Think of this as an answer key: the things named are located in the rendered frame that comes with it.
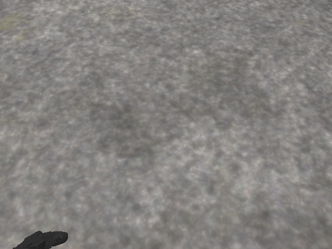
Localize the robot left hand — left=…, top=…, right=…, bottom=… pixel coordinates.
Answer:
left=13, top=231, right=68, bottom=249

